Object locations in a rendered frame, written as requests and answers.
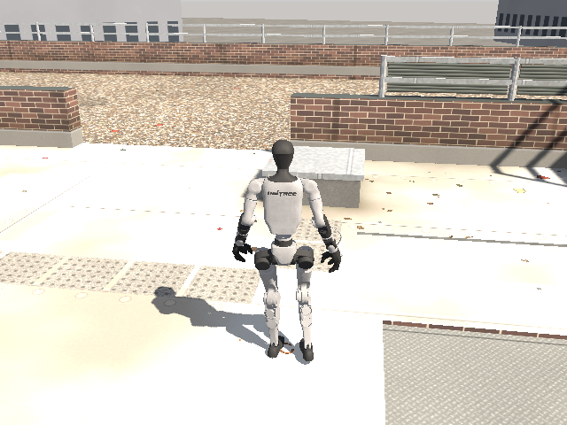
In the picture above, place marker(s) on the left robot upper arm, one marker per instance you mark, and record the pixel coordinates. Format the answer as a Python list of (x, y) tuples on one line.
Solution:
[(254, 187)]

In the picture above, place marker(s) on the right robot hand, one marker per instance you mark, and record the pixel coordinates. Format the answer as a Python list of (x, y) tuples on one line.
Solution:
[(336, 259)]

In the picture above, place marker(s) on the robot head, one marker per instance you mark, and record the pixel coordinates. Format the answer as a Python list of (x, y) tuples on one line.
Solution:
[(282, 151)]

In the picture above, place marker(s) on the robot torso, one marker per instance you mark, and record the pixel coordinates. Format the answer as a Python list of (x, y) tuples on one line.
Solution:
[(282, 202)]

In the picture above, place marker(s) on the left robot forearm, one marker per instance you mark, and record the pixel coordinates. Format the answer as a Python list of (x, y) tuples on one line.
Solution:
[(242, 232)]

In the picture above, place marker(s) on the right robot forearm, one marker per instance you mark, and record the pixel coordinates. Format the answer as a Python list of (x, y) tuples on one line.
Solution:
[(328, 237)]

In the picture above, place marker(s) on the right robot upper arm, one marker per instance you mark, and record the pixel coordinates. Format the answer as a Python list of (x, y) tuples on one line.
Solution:
[(311, 188)]

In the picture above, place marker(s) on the left robot hand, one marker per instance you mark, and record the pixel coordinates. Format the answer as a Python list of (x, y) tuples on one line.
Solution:
[(243, 249)]

